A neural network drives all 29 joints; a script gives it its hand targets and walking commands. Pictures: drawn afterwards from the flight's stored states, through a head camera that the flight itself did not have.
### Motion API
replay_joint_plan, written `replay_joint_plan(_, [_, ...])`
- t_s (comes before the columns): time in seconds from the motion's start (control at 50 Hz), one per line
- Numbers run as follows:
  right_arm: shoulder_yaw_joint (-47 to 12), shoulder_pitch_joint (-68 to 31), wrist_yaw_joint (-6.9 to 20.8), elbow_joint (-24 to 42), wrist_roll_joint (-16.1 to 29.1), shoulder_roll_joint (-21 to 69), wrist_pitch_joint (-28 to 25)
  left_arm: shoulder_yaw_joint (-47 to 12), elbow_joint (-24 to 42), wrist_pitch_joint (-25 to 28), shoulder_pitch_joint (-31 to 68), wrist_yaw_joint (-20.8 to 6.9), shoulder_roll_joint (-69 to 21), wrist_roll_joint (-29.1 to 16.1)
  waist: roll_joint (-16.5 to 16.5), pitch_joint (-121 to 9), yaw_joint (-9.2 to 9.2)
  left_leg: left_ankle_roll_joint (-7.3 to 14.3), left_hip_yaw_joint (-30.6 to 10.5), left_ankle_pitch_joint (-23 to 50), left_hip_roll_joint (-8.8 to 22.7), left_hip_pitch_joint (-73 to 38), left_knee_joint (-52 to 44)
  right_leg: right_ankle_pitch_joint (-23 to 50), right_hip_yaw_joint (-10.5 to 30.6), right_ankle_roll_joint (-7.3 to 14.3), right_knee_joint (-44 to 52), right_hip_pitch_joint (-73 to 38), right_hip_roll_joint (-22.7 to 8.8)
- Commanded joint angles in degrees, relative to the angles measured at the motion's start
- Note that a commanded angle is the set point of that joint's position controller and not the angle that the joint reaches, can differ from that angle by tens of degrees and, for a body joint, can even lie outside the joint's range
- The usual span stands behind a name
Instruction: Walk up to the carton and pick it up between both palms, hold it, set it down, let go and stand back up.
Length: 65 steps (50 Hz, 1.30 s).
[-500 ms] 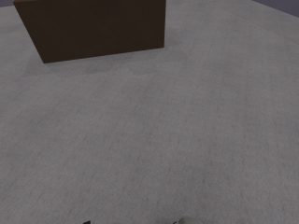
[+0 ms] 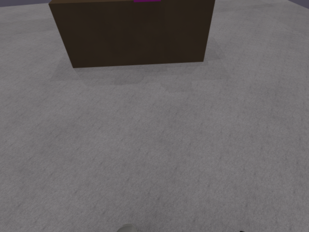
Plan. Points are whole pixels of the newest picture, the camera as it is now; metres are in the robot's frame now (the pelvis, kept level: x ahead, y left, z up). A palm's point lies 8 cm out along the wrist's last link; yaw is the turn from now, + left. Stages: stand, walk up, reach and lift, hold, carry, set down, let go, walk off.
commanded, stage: walk up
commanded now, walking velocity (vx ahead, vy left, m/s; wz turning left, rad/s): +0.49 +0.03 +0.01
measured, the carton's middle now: out of the picture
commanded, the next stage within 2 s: none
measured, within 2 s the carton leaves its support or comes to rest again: neither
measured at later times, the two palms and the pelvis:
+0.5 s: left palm (93, 167) +0.37 +0.26 -0.12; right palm out of the picture +0.15 -0.18 -0.13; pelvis +0.25 +0.03 +0.01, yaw -1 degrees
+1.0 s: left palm (103, 159) +0.40 +0.23 -0.12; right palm (220, 122) +0.58 -0.23 -0.12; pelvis +0.48 +0.00 +0.01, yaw -1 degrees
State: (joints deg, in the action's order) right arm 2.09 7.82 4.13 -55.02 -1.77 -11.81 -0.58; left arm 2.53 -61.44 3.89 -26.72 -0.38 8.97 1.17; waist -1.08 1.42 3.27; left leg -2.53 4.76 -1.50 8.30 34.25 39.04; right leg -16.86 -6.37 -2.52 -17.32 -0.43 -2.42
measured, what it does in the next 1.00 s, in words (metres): walks ahead: left foot, then right foot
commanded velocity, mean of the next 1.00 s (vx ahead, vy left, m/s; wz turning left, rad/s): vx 0.50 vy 0.03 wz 0.01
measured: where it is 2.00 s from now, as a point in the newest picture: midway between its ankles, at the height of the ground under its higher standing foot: (155, 134)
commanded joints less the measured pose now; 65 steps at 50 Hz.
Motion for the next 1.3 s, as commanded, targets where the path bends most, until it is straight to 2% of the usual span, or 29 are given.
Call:
replay_joint_plan(0.0, [1.7, -1.1, -0.7, 4.0, 0.1, -5.4, -1.6, 2.9, 4.1, 1.6, 3.9, 0.4, 11.7, 0.7, 6.2, 6.0, -3.77, 0.3, -0.4, -4.3, 0.7, -13.0, -3.1, -3.0, 4.4, 7.6, 8.0, 15.7, -14.6])
replay_joint_plan(0.04, [2.1, 4.4, -1.6, 1.6, -0.1, -4.6, -2.6, 2.5, 3.0, 1.6, 1.8, 0.1, 11.3, 0.5, 3.5, 5.3, -6.22, 1.1, 2.5, -6.7, -2.5, -19.9, -7.1, 3.1, 2.8, 7.0, -2.9, 14.8, -12.2])
replay_joint_plan(0.06, [2.9, 12.2, -2.2, -1.8, -0.8, -7.3, -3.5, 2.1, 3.1, 1.1, -0.5, -0.2, 9.3, 1.0, -4.9, 0.2, -8.21, 1.9, 1.7, -11.6, -3.1, -28.7, -8.6, 5.2, -0.1, 5.6, -16.1, 15.4, -9.7])
replay_joint_plan(0.1, [5.0, 27.2, -3.2, -5.7, 0.1, -16.8, -3.6, 0.7, 4.2, 0.6, -2.8, -0.3, 4.0, -0.3, -26.7, -13.3, -12.95, 11.6, -37.9, -32.3, 18.3, -48.8, -25.6, -18.5, -1.3, 1.6, -52.6, 40.7, 2.3])
replay_joint_plan(0.12, [4.6, 25.8, -3.7, -4.6, -0.1, -15.8, -3.6, 2.2, 4.1, 0.5, 0.5, -0.6, 7.3, 0.2, -8.0, -11.3, -10.79, 11.4, -42.3, -30.4, 19.9, -43.7, -28.3, -12.2, 5.1, 1.9, -57.9, 40.4, 0.3])
replay_joint_plan(0.14, [4.2, 20.3, -3.7, -3.4, -0.5, -13.6, -4.2, 2.3, 5.1, 0.6, 2.7, -1.0, 5.5, -0.3, 0.0, -6.0, -7.62, 9.3, -35.2, -25.7, 20.1, -37.2, -26.4, -6.0, 6.2, 2.1, -60.9, 40.7, -2.6])
replay_joint_plan(0.18, [3.0, 11.4, -4.0, -1.2, -0.3, -8.4, -4.7, 2.0, 4.9, 0.2, 4.0, -1.1, 3.6, 1.7, 1.9, -0.7, -3.63, 7.3, -21.2, -10.9, 15.4, -26.6, -26.2, 2.0, 6.9, 1.8, -57.1, 37.6, -6.1])
replay_joint_plan(0.24, [1.2, 10.0, -3.8, -0.9, 0.1, -4.0, -4.9, 2.0, 4.8, -1.9, 2.7, -1.7, 3.8, 1.3, -9.6, -2.0, -1.25, 7.6, -11.7, -13.2, 10.3, -24.1, -28.1, 4.6, 6.1, 0.5, -48.6, 33.4, -6.8])
replay_joint_plan(0.26, [1.3, 11.0, -3.8, -1.5, 0.1, -4.6, -4.8, 1.9, 4.5, -2.7, 3.4, -2.0, 5.1, 1.1, -7.4, -1.3, -1.06, 7.4, -8.6, -12.9, 9.2, -24.3, -29.0, 6.0, 4.8, 0.6, -47.4, 32.8, -6.5])
replay_joint_plan(0.5, [0.7, 20.8, -4.4, -6.1, 0.6, -7.0, -5.3, 0.0, 11.1, -1.4, 25.4, -3.4, 4.4, 0.1, -3.9, 7.0, -7.33, 7.5, -3.9, -7.9, 10.0, -28.6, -32.3, 14.2, -0.7, -0.4, -15.8, 28.6, -4.5])
replay_joint_plan(0.56, [0.6, 23.2, -4.0, -8.6, 0.8, -6.1, -4.4, 1.3, 11.2, -0.4, 20.9, -2.6, 6.8, 1.0, -7.6, 3.8, -3.72, 6.4, 3.3, -2.8, 4.1, -24.4, -20.4, 11.4, -3.4, 1.7, -13.0, 11.9, -0.8])
replay_joint_plan(0.58, [1.1, 23.0, -4.1, -7.6, 0.9, -5.6, -3.8, 2.5, 8.5, 0.2, 10.9, -1.9, 10.3, 1.3, -1.8, -1.4, 0.05, 4.5, 5.8, -5.6, 2.1, -18.5, -7.7, 7.8, -0.7, 2.1, -13.3, 1.0, -2.7])
replay_joint_plan(0.6, [1.1, 21.2, -4.3, -5.5, 1.0, -5.3, -3.7, 4.3, 6.2, 1.1, -2.5, -0.8, 17.4, 1.3, 14.0, -9.8, 5.44, 2.3, 7.8, -24.0, -3.4, -12.5, 12.4, 1.3, 15.8, 3.7, -6.4, -7.7, -16.4])
replay_joint_plan(0.62, [0.6, 24.4, -4.0, -4.7, 1.5, -4.0, -2.9, 5.8, 3.4, 0.6, -7.3, -0.2, 23.8, -0.2, 19.7, -13.9, 5.56, 1.5, 1.1, -33.9, -8.7, -1.8, 26.1, -9.8, 39.7, 6.1, 4.3, -13.3, -28.1])
replay_joint_plan(0.64, [0.9, 24.0, -3.5, -3.9, 0.9, -4.1, -2.7, 5.9, 3.3, 0.3, -4.9, 0.5, 25.1, -1.1, 12.4, -13.2, 3.75, 1.9, -6.8, -28.2, -6.4, -1.5, 33.9, -11.9, 45.5, 4.5, 9.5, -7.0, -29.8])
replay_joint_plan(0.68, [1.0, 16.8, -3.3, -3.1, 1.5, -0.3, -3.1, 3.0, 4.1, 0.1, 5.6, 0.8, 13.3, -0.3, 4.7, 0.0, -0.20, 1.7, -7.7, -15.7, -1.2, 1.9, 34.1, -4.4, 26.6, 4.2, 5.9, 2.4, -23.4])
replay_joint_plan(0.74, [1.0, 16.1, -2.5, -4.2, 0.2, 0.6, -2.0, 0.8, 3.9, 0.5, 8.7, 0.7, 6.5, -0.2, 7.7, -0.2, -3.43, 1.9, -7.5, -9.2, 0.4, 0.3, 28.8, 13.7, 12.6, 4.8, 4.1, 6.4, -18.1])
replay_joint_plan(0.84, [1.9, 10.4, -0.8, -1.0, -0.7, -1.6, 0.4, 1.0, 3.3, 1.4, 5.9, 1.2, 7.5, -0.4, 5.9, 3.5, -3.72, 0.7, -4.4, -4.5, 0.2, 0.8, 16.9, 7.6, 9.0, 7.2, 7.1, 11.0, -16.7])
replay_joint_plan(0.88, [1.3, 7.4, -0.1, 2.0, -0.3, -2.2, 0.8, 1.7, 3.7, 0.8, 6.5, 1.3, 11.1, -0.2, 12.1, 5.8, -4.37, -0.3, -4.3, -1.8, 1.4, 0.7, 13.2, -0.9, 6.9, 6.6, 9.2, 14.7, -16.6])
replay_joint_plan(0.96, [0.6, -1.5, 0.7, 6.1, 0.2, -1.5, 0.3, 2.1, 3.3, 0.4, 2.4, 0.8, 10.0, 0.2, 12.3, 7.4, -0.44, -1.8, 0.1, 2.3, 1.0, -1.0, 1.0, -0.1, 4.7, 6.4, 10.0, 13.0, -15.6])
replay_joint_plan(0.98, [0.9, -5.1, 0.8, 6.7, -0.1, -2.4, 0.1, 1.8, 2.5, 0.8, -1.4, 0.9, 9.3, -0.1, 4.9, 9.9, 1.58, -1.1, -0.2, 2.8, 1.1, -0.3, -1.7, 1.5, 7.1, 6.7, 11.1, 13.2, -17.2])
replay_joint_plan(1.02, [0.8, -7.2, 0.8, 7.1, -0.2, -3.0, -0.2, 2.8, 1.3, 0.8, -2.2, 1.4, 10.7, 0.1, 8.6, 10.4, 2.25, -0.3, 0.0, 1.7, 1.1, -1.7, -4.5, 5.5, 6.6, 6.8, 11.2, 9.2, -17.5])
replay_joint_plan(1.06, [0.3, -6.0, 0.5, 7.5, 0.5, -2.8, -0.7, 3.8, 1.7, 0.9, -1.3, 1.7, 14.1, 0.6, 9.3, 6.3, 0.30, 1.2, -1.6, -1.5, 2.6, -3.8, -7.2, 3.8, 5.1, 6.7, 9.8, 5.4, -20.2])
replay_joint_plan(1.12, [2.9, 8.4, -1.2, 1.7, -0.2, -6.5, -3.3, 1.7, 1.4, 0.3, -2.0, 0.2, 6.5, 1.0, 1.8, 1.4, -6.58, 1.0, 3.0, -11.2, -3.0, -30.2, -8.1, -1.5, -3.2, 5.8, -11.6, 16.8, -10.6])
replay_joint_plan(1.14, [3.4, 20.0, -2.0, -1.7, -1.5, -9.1, -4.1, 1.1, 2.3, 0.4, -3.6, -0.3, 4.9, 1.7, -8.7, -5.8, -10.14, 2.5, -6.9, -23.7, 3.9, -39.9, -13.1, -8.3, -6.4, 4.6, -30.8, 23.0, -6.9])
replay_joint_plan(1.16, [5.7, 26.7, -2.8, -3.4, -0.5, -20.6, -3.7, 0.4, 4.3, 0.2, -3.8, -0.4, 1.5, 0.8, -27.8, -7.8, -11.87, 7.3, -33.1, -40.2, 18.4, -45.9, -26.2, -23.8, -4.0, 2.7, -51.3, 42.8, 0.0])
replay_joint_plan(1.18, [5.2, 25.9, -3.2, -3.2, 0.5, -20.5, -3.1, 1.6, 4.3, -0.2, 0.9, -0.6, 4.5, 0.2, -18.6, -9.0, -11.47, 7.1, -42.5, -46.6, 18.8, -41.2, -34.2, -15.4, 4.1, 4.1, -56.6, 43.1, -0.3])
replay_joint_plan(1.24, [3.2, 7.6, -3.2, 0.9, 0.0, -7.8, -4.1, 2.3, 3.9, 0.7, 4.7, -1.5, 5.7, 1.2, -4.3, -5.4, -3.74, 5.3, -19.5, -19.5, 13.1, -30.7, -27.6, 2.8, 4.8, 2.7, -55.3, 38.2, -6.8])
replay_joint_plan(1.28, [2.4, 5.8, -3.7, 0.6, 0.3, -6.2, -4.4, 1.5, 2.8, -0.5, 4.4, -1.7, 3.9, 1.6, -5.4, -3.5, -1.68, 5.6, -9.9, -13.5, 9.8, -25.6, -27.8, 3.9, 4.7, 1.2, -50.1, 34.9, -8.4])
